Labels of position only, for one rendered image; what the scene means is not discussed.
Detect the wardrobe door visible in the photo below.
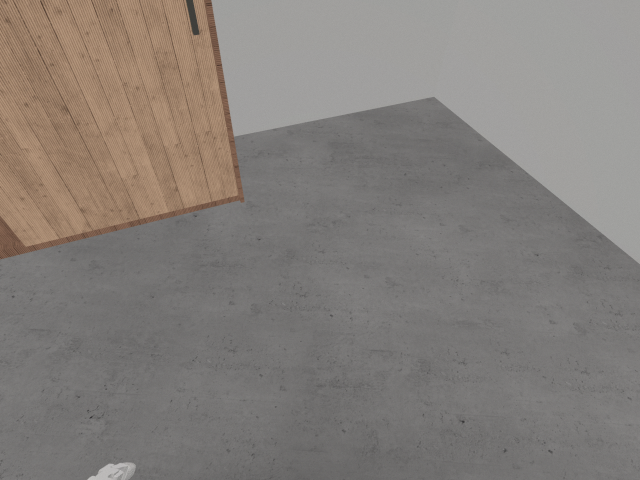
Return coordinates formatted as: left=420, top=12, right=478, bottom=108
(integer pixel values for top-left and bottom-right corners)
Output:
left=0, top=216, right=20, bottom=245
left=0, top=0, right=239, bottom=247

